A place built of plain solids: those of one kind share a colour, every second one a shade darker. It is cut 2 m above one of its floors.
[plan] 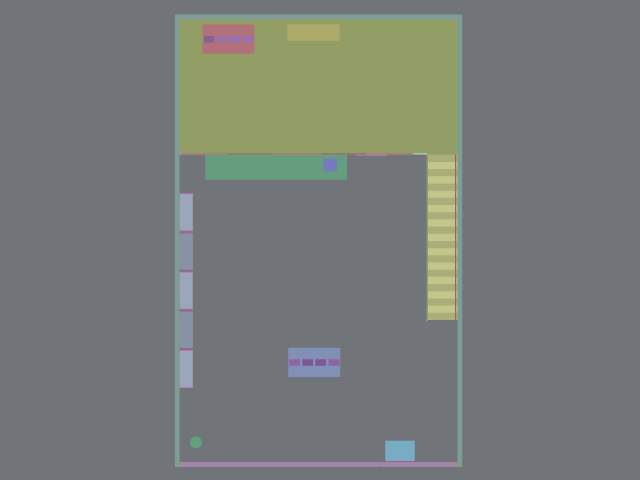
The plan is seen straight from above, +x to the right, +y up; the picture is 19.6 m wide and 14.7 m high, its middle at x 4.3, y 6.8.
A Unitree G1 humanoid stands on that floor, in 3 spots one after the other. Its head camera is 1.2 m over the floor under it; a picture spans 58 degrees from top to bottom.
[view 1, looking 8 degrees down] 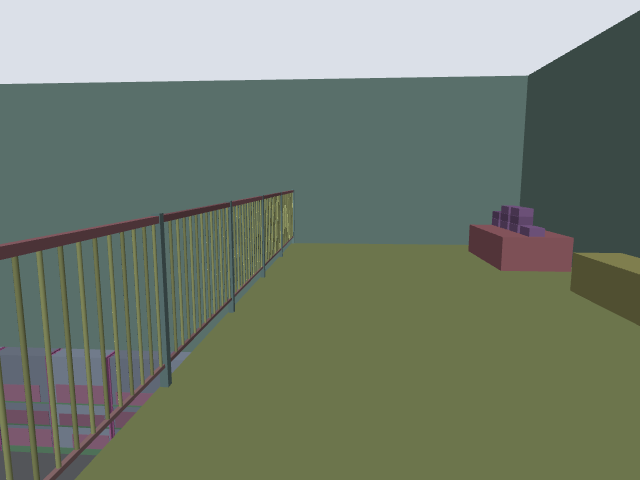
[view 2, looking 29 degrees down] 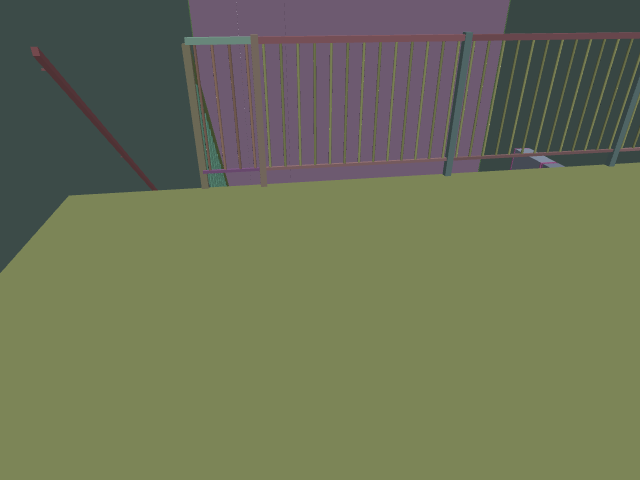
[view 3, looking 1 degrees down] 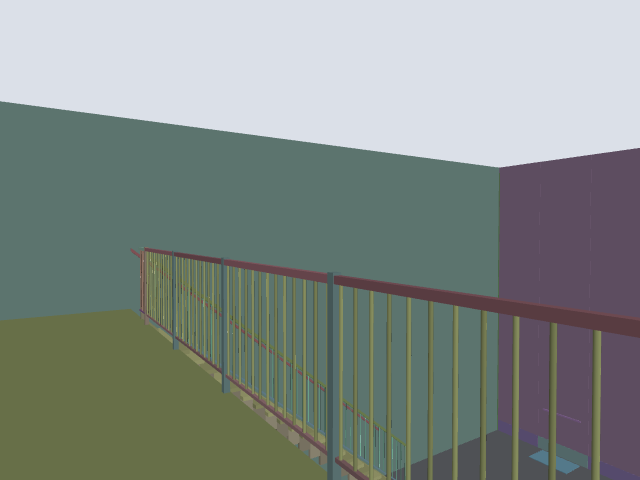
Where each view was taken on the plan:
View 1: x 8.06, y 10.51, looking -176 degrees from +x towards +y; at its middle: wall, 8.16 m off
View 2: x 7.21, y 12.46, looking -99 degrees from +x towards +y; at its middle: upper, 2.48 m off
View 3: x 1.20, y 10.61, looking -33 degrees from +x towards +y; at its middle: wall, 8.72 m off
